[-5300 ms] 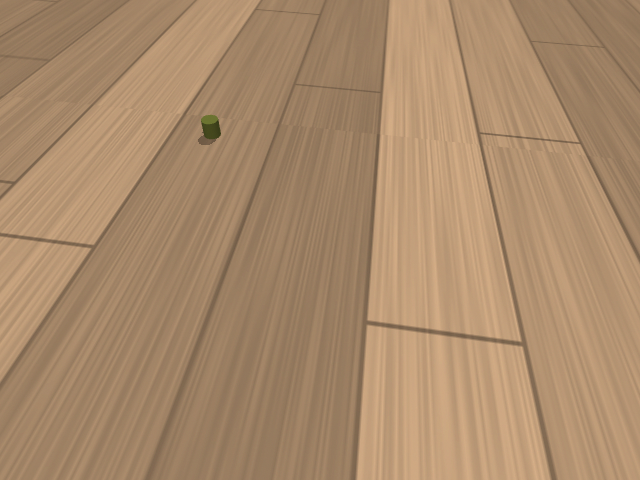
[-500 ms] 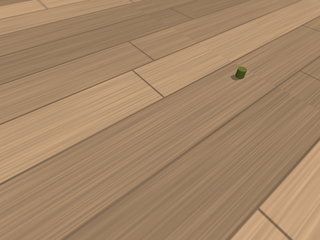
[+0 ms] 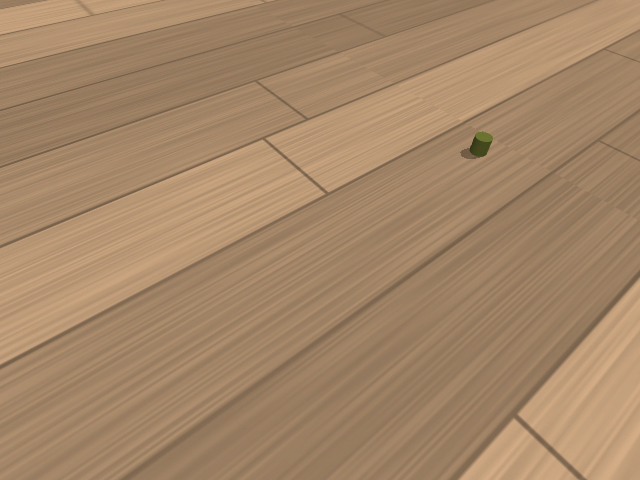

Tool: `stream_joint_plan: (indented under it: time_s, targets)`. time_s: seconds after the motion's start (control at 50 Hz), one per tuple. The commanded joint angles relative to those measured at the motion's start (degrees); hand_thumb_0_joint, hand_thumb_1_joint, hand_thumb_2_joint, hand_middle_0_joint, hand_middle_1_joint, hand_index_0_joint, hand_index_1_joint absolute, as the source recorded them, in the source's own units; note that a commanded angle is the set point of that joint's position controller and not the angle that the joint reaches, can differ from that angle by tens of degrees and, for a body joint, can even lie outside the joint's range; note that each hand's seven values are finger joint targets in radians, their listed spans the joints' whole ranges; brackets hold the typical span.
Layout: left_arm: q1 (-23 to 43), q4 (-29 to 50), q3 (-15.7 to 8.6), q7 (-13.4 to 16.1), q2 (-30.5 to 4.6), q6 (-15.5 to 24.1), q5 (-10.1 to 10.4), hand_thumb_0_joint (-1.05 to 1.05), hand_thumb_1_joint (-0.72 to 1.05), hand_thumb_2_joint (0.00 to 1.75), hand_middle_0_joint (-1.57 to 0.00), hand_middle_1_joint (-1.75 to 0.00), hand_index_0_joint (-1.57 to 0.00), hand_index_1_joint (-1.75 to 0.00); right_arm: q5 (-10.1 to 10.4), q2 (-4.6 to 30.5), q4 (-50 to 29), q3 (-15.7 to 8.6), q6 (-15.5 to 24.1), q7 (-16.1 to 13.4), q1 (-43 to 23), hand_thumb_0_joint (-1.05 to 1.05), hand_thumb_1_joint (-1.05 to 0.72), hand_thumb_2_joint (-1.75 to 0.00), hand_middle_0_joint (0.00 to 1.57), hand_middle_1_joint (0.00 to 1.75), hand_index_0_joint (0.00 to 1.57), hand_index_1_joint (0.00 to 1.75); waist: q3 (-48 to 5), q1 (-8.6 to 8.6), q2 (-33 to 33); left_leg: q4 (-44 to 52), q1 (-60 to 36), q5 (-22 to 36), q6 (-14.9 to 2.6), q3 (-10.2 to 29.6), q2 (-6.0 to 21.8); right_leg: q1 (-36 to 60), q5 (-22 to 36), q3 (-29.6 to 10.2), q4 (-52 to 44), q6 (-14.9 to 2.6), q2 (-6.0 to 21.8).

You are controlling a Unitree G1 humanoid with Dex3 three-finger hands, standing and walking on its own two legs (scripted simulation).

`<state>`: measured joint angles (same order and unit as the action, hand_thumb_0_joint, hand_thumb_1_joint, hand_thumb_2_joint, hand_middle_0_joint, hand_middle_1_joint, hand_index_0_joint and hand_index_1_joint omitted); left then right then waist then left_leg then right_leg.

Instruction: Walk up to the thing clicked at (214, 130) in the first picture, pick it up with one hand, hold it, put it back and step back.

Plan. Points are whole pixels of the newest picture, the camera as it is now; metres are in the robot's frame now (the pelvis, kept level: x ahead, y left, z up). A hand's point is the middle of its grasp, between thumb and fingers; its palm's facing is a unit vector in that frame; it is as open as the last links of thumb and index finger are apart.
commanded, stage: stand
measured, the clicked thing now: (481, 142) +1.82 -0.84 -0.74
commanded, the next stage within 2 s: walk up in 0.36 s
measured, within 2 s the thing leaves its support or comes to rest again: neither
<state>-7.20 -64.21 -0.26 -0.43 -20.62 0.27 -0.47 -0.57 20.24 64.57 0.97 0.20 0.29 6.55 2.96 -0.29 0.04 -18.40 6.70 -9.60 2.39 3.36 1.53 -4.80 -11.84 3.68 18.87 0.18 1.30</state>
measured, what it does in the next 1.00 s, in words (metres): steps on the spot, turning right: right foot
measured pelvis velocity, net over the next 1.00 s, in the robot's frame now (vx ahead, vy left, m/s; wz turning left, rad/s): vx -0.02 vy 0.00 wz -0.30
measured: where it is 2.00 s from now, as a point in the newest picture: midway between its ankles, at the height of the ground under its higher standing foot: outside the picture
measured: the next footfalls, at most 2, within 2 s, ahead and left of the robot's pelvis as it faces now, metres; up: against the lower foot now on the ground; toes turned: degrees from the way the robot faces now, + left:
right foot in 0.82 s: -0.02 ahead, -0.11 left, +0.00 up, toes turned -21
left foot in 1.12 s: +0.08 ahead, +0.14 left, +0.00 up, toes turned -23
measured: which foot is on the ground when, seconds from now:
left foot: down 0.00-0.82, up 0.84-1.00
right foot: down 0.00-0.58, up 0.60-0.80, down 0.82-1.00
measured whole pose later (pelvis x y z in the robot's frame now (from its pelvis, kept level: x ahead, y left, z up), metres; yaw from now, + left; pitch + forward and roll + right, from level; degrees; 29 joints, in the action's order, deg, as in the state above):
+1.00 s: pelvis -0.02 +0.00 -0.02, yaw -17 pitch -2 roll +1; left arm -15.1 -50.1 -2.1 0.4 -20.8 0.5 -1.7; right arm -0.7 23.0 51.1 -3.4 -3.5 1.0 7.9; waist 8.8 -0.4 2.6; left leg -55.9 21.7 -30.5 0.2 0.6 2.5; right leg -15.9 -18.1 -2.0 36.0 -1.5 -1.2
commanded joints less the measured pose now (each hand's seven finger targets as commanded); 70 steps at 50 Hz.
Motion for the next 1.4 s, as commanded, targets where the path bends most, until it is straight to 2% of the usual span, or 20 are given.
stream_joint_plan:
  time_s: [0.0, 0.32, 0.46, 0.54, 0.58, 0.66, 0.76, 0.78, 0.8, 0.82, 0.84, 0.9, 1.06, 1.1, 1.12, 1.14, 1.16, 1.32, 1.36, 1.38]
  targets:
    - [2.14, 3.11, -2.21, 0.62, -12.38, 1.34, 0.09, 0.0, 0.9, 0.9, -0.2, -0.3, -0.2, -0.3, 0.14, 11.93, -3.45, -2.4, 1.23, -0.97, -1.93, 0.0, -0.9, -0.9, 0.2, 0.3, 0.2, 0.3, -3.87, -0.01, 0.28, 1.98, 0.27, 9.65, -2.76, 3.44, 5.18, 0.75, 7.1, -5.95, -3.85, -1.28, 6.73]
    - [2.11, 3.4, -2.23, 0.7, -12.58, 1.37, -0.08, 0.0, 0.9, 0.9, -0.2, -0.3, -0.2, -0.3, 0.0, 12.2, -3.6, -2.57, 1.17, -0.94, -1.81, 0.0, -0.9, -0.9, 0.2, 0.3, 0.2, 0.3, -3.85, -0.03, 0.5, 1.73, 0.24, 9.15, -2.75, 3.17, 5.23, 0.32, 6.9, -6.0, -3.59, -1.26, 6.66]
    - [0.94, 10.29, -5.59, 0.97, -15.89, 0.52, -0.22, 0.0, 0.9, 0.9, -0.2, -0.3, -0.2, -0.3, 0.15, 12.71, -8.9, -6.22, 0.09, -0.27, -1.34, 0.0, -0.9, -0.9, 0.2, 0.3, 0.2, 0.3, -4.57, 1.07, -7.31, -11.91, 0.97, 0.0, -4.25, -2.87, 1.42, -8.4, 17.06, -15.97, 3.72, -6.86, 9.54]
    - [-0.25, 12.32, -4.53, 0.85, -11.62, -0.67, -0.07, 0.0, 0.9, 0.9, -0.2, -0.3, -0.2, -0.3, -0.57, 16.88, -10.71, -8.48, 0.19, -0.13, -0.12, 0.0, -0.9, -0.9, 0.2, 0.3, 0.2, 0.3, -3.95, 2.04, 6.32, -0.81, -2.26, 2.64, -12.24, 8.07, 14.72, -17.25, -0.41, -5.3, 23.84, -1.97, -2.76]
    - [-2.25, 13.27, -5.14, 1.15, -12.22, -1.52, -0.61, 0.0, 0.9, 0.9, -0.2, -0.3, -0.2, -0.3, -1.38, 18.28, -13.03, -9.61, 0.46, -0.15, -0.02, 0.0, -0.9, -0.9, 0.2, 0.3, 0.2, 0.3, -0.75, 1.78, 10.55, 3.93, 4.16, 6.09, -18.8, 14.06, 24.52, -19.85, -21.09, -7.28, 39.64, -1.47, -0.82]
    - [-7.11, 13.59, -5.23, -0.45, -11.78, -1.32, 0.38, 0.0, 0.9, 0.9, -0.2, -0.3, -0.2, -0.3, -1.96, 16.56, -16.4, -8.8, 0.79, -0.33, -3.31, 0.0, -0.9, -0.9, 0.2, 0.3, 0.2, 0.3, -0.26, -0.62, 10.63, -2.49, 1.54, 8.53, -13.49, 0.26, 15.43, -18.05, -16.92, -5.22, 30.35, -1.62, 0.89]
    - [-11.35, 13.61, -6.02, 0.05, -11.31, -0.1, -1.0, 0.0, 0.9, 0.9, -0.2, -0.3, -0.2, -0.3, -0.94, 16.56, -18.49, -9.2, -1.01, 0.41, -1.91, 0.0, -0.9, -0.9, 0.2, 0.3, 0.2, 0.3, -3.98, -0.89, 10.19, -15.21, 1.6, 11.82, -11.18, -3.78, 13.93, -7.07, -5.25, 1.24, 10.14, -1.62, -3.0]
    - [-13.26, 13.39, -6.66, 0.57, -13.43, 0.69, -1.26, 0.0, 0.9, 0.9, -0.2, -0.3, -0.2, -0.3, -0.41, 14.54, -19.27, -8.58, -1.42, 0.48, -1.31, 0.0, -0.9, -0.9, 0.2, 0.3, 0.2, 0.3, -5.21, -2.04, 4.33, -22.51, 4.73, 7.11, -8.83, -5.85, 11.28, -2.15, 1.22, -2.71, 5.55, -2.47, -1.52]
    - [-12.81, 14.34, -8.2, 1.13, -19.01, 1.48, -1.87, 0.0, 0.9, 0.9, -0.2, -0.3, -0.2, -0.3, 0.08, 9.91, -20.92, -7.19, -1.66, 0.62, -0.34, 0.0, -0.9, -0.9, 0.2, 0.3, 0.2, 0.3, -3.84, -1.82, -12.51, -35.56, 16.09, -9.15, -4.62, -9.21, 3.88, 0.73, 9.2, -23.91, 0.34, -6.46, 10.91]
    - [-10.07, 16.77, -8.12, 1.39, -21.77, 1.92, -1.92, 0.0, 0.9, 0.9, -0.2, -0.3, -0.2, -0.3, 0.09, 10.18, -21.88, -6.92, -2.58, 0.05, -3.15, 0.0, -0.9, -0.9, 0.2, 0.3, 0.2, 0.3, -3.07, -2.11, -10.93, -41.07, 20.49, -27.62, -3.14, -3.9, -0.54, -4.57, 7.4, -37.05, -2.38, -15.12, 19.68]
    - [-8.29, 17.57, -8.05, 1.45, -21.75, 1.83, -1.69, 0.0, 0.9, 0.9, -0.2, -0.3, -0.2, -0.3, 0.09, 12.64, -20.74, -7.77, -2.94, -0.48, -2.33, 0.0, -0.9, -0.9, 0.2, 0.3, 0.2, 0.3, -1.53, -1.59, -8.73, -45.66, 18.19, -28.94, -2.74, -0.34, 1.24, -9.28, 6.1, -36.99, -1.77, -18.19, 20.89]
    - [-5.96, 18.27, -6.62, 2.14, -17.14, 1.89, -1.01, 0.0, 0.9, 0.9, -0.2, -0.3, -0.2, -0.3, 0.34, 12.79, -18.3, -7.3, -2.46, -0.35, 1.22, 0.0, -0.9, -0.9, 0.2, 0.3, 0.2, 0.3, -1.63, 0.36, -7.4, -42.23, 19.05, -21.48, -2.64, -0.61, 2.4, -6.1, 11.77, -21.76, 4.77, -12.53, 11.47]
    - [-6.43, 20.68, -5.92, 2.1, -16.14, 1.06, -0.3, 0.0, 0.9, 0.9, -0.2, -0.3, -0.2, -0.3, -0.62, 11.43, -17.01, -7.23, -0.47, -0.65, 3.96, 0.0, -0.9, -0.9, 0.2, 0.3, 0.2, 0.3, -5.8, 0.83, -9.17, -16.63, 7.42, -12.82, -2.78, -3.95, -1.34, -7.04, 25.94, -18.91, 14.84, -11.12, 9.05]
    - [-4.3, 22.0, -4.64, 1.85, -12.61, 0.45, 0.75, 0.0, 0.9, 0.9, -0.2, -0.3, -0.2, -0.3, -1.52, 13.47, -15.87, -8.05, 0.45, -1.09, 7.75, 0.0, -0.9, -0.9, 0.2, 0.3, 0.2, 0.3, -6.49, 2.91, -3.03, -3.71, -1.3, -2.25, -5.47, 2.83, 3.34, -14.94, 16.38, -16.8, 20.98, -6.01, 5.43]
    - [-4.11, 21.73, -3.92, 1.72, -9.97, 0.29, 1.29, 0.0, 0.9, 0.9, -0.2, -0.3, -0.2, -0.3, -1.65, 18.02, -16.79, -8.75, 0.95, -1.0, 4.11, 0.0, -0.9, -0.9, 0.2, 0.3, 0.2, 0.3, -4.24, 1.74, 8.25, -0.58, -0.37, -0.42, -9.94, 17.74, 13.96, -21.67, 0.24, -12.22, 26.62, -2.05, -4.44]
    - [-4.44, 19.87, -5.1, 2.47, -13.73, -0.14, 0.64, 0.0, 0.9, 0.9, -0.2, -0.3, -0.2, -0.3, -0.66, 19.7, -17.62, -8.88, 1.2, -0.63, 1.9, 0.0, -0.9, -0.9, 0.2, 0.3, 0.2, 0.3, -3.31, 1.87, 11.83, -0.78, 5.32, 2.5, -17.48, 22.4, 22.06, -17.88, -22.19, -9.48, 35.58, -1.32, -4.37]
    - [-4.91, 19.1, -5.13, 2.32, -14.49, -0.17, 0.4, 0.0, 0.9, 0.9, -0.2, -0.3, -0.2, -0.3, -0.88, 18.24, -17.69, -8.75, 1.53, -0.5, 1.84, 0.0, -0.9, -0.9, 0.2, 0.3, 0.2, 0.3, -1.82, 1.05, 8.9, -1.64, 6.74, 5.68, -18.85, 20.72, 21.91, -17.35, -23.36, -10.63, 38.89, -1.26, -3.27]
    - [-8.5, 14.3, -5.08, 1.51, -11.92, 1.94, -0.5, 0.0, 0.9, 0.9, -0.2, -0.3, -0.2, -0.3, -0.13, 14.44, -17.64, -6.32, 0.01, -0.34, 0.58, 0.0, -0.9, -0.9, 0.2, 0.3, 0.2, 0.3, -4.66, -1.24, 9.55, -16.76, 5.66, 17.98, -8.42, 1.32, 10.11, -2.11, 1.54, -4.54, 4.42, -2.17, -2.49]
    - [-5.68, 15.28, -5.96, 1.99, -17.37, 3.23, -0.88, 0.0, 0.9, 0.9, -0.2, -0.3, -0.2, -0.3, 0.8, 9.14, -18.46, -4.51, -0.15, -0.11, 1.3, 0.0, -0.9, -0.9, 0.2, 0.3, 0.2, 0.3, -6.17, -0.15, -3.85, -24.09, 17.12, -5.31, -2.04, -3.6, 2.08, 3.83, 15.41, -28.17, 3.53, -9.13, 13.36]
    - [-3.79, 15.46, -5.81, 1.79, -19.17, 3.26, -0.57, 0.0, 0.9, 0.9, -0.2, -0.3, -0.2, -0.3, 0.6, 11.46, -17.79, -5.4, -0.83, -0.84, -0.51, 0.0, -0.9, -0.9, 0.2, 0.3, 0.2, 0.3, -5.32, -0.57, -6.29, -28.98, 12.2, -23.89, -2.57, -2.12, 1.56, -4.96, 17.55, -30.78, 4.6, -15.53, 18.01]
